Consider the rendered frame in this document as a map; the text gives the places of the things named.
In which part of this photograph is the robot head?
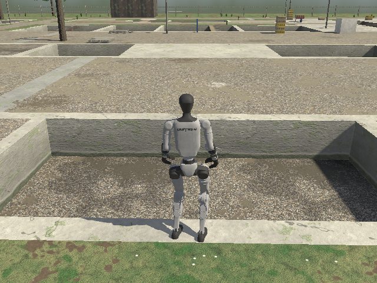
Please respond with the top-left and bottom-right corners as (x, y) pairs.
(177, 93), (197, 122)

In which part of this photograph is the robot right upper arm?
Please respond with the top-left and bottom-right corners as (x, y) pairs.
(199, 119), (214, 151)

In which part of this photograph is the robot right forearm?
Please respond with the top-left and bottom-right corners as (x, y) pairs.
(209, 143), (218, 160)

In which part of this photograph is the robot left hand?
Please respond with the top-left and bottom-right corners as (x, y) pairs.
(162, 155), (175, 164)

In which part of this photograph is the robot torso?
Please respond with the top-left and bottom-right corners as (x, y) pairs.
(174, 116), (201, 177)

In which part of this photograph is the robot right hand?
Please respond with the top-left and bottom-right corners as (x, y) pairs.
(205, 157), (219, 169)

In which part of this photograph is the robot left upper arm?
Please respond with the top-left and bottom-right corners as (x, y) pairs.
(162, 119), (175, 151)

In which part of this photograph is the robot left forearm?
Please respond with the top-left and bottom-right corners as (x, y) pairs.
(161, 143), (169, 158)

